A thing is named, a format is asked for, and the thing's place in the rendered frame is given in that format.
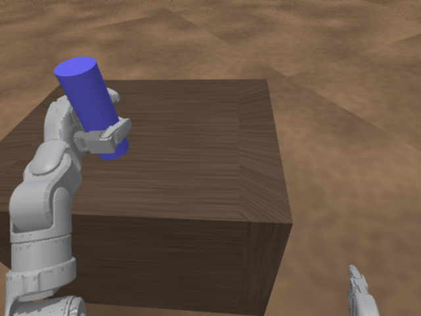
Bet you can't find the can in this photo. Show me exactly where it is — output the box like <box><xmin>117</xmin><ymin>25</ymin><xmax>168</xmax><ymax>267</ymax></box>
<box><xmin>54</xmin><ymin>57</ymin><xmax>129</xmax><ymax>160</ymax></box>

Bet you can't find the left robot arm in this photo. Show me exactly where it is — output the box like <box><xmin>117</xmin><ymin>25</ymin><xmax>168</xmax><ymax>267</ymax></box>
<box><xmin>4</xmin><ymin>140</ymin><xmax>87</xmax><ymax>316</ymax></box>

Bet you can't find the left robot hand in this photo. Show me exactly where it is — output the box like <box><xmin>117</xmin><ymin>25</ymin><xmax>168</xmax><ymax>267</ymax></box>
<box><xmin>44</xmin><ymin>88</ymin><xmax>132</xmax><ymax>158</ymax></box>

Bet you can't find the right robot hand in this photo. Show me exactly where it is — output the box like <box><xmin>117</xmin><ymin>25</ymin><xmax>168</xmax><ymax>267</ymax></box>
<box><xmin>347</xmin><ymin>265</ymin><xmax>380</xmax><ymax>316</ymax></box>

